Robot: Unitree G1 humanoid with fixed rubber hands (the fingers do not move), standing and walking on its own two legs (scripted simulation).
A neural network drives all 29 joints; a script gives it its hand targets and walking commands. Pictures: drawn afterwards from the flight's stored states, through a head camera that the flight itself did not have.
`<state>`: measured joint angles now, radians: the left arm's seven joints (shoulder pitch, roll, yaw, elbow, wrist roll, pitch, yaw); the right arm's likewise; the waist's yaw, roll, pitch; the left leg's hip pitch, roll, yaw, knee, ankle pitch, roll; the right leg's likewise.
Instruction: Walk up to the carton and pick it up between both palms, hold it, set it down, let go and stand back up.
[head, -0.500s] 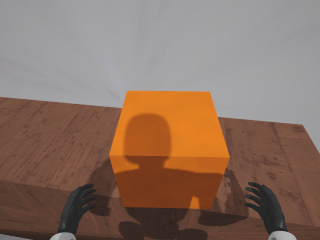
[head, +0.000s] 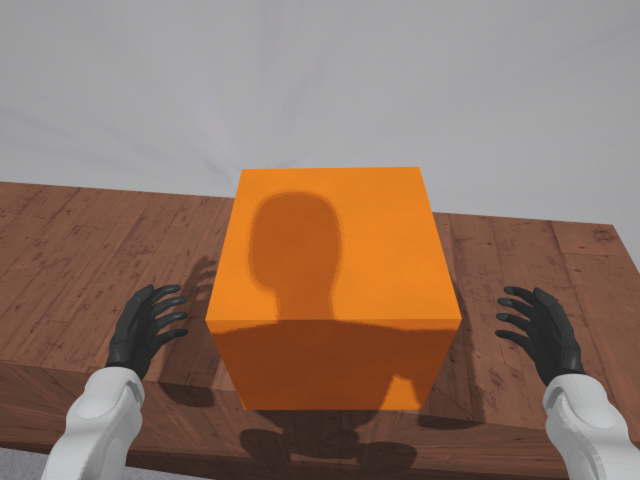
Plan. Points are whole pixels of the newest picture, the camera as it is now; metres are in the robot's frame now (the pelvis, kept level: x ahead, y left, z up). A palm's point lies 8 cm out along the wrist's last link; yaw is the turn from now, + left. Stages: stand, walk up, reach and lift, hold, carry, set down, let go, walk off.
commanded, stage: reach and lift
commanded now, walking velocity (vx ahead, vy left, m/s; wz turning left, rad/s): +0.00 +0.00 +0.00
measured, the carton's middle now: (331, 288) +0.39 +0.02 +0.00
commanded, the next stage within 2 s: none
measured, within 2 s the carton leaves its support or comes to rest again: neither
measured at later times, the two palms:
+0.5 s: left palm (132, 279) +0.32 +0.25 +0.12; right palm (553, 284) +0.32 -0.23 +0.11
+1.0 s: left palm (136, 217) +0.38 +0.25 +0.16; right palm (554, 220) +0.37 -0.23 +0.16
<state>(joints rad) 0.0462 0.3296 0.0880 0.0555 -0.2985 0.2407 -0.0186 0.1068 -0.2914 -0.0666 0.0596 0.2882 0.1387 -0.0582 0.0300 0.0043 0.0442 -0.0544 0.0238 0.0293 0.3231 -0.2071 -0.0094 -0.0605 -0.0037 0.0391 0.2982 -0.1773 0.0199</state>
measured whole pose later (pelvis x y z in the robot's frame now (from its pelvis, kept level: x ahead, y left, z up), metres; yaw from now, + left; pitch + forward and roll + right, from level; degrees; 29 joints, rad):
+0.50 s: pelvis +0.00 +0.00 +0.00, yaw +0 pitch +0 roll -1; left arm -0.25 0.38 0.21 0.01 -0.29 0.51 -0.04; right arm -0.20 -0.39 -0.05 0.05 0.41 0.33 -0.09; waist 0.00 -0.01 0.05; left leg -0.13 0.04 0.02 0.33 -0.19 -0.02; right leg -0.12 0.01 0.04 0.28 -0.15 0.01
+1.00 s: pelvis -0.02 -0.01 +0.00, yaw +1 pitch +3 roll -1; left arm -0.66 0.47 0.16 0.39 -0.29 0.56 -0.01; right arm -0.65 -0.43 -0.01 0.48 0.46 0.38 -0.05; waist -0.03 -0.03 -0.01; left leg -0.23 0.04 0.01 0.36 -0.18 -0.02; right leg -0.22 0.01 0.03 0.32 -0.14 0.01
